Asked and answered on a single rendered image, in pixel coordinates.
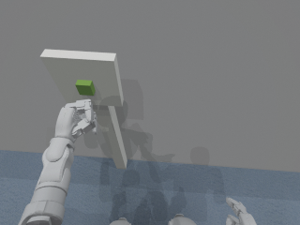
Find robot right shin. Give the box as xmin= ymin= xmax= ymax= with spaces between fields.
xmin=174 ymin=214 xmax=184 ymax=218

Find button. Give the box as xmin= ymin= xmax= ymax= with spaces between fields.
xmin=75 ymin=80 xmax=96 ymax=96

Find right robot hand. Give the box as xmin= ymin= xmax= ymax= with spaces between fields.
xmin=226 ymin=197 xmax=257 ymax=225

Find robot left forearm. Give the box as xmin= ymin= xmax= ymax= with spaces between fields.
xmin=18 ymin=137 xmax=75 ymax=225

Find panel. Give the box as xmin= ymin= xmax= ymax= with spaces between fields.
xmin=40 ymin=49 xmax=128 ymax=170

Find left robot hand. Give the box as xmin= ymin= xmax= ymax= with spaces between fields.
xmin=54 ymin=99 xmax=98 ymax=143

